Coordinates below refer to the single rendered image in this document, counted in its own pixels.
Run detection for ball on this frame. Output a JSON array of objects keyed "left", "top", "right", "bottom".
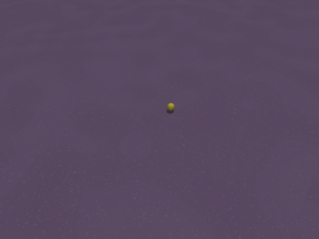
[{"left": 167, "top": 103, "right": 174, "bottom": 111}]

